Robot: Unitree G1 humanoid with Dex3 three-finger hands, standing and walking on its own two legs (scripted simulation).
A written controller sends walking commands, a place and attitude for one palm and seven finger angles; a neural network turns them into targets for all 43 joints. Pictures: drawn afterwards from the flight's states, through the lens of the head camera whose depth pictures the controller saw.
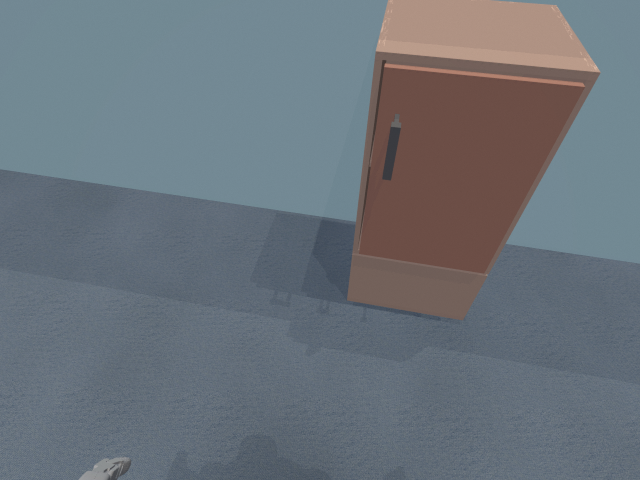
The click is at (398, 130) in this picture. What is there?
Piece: cupboard door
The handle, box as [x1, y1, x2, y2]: [382, 114, 400, 179]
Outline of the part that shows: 399,114 395,114 394,121 391,122 382,177 383,179 390,179 400,129 400,123 398,121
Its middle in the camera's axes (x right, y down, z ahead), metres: +0.16 -0.21 +0.89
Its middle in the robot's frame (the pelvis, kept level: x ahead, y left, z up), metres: +0.81 -0.12 -0.04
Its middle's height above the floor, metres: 0.73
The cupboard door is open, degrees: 0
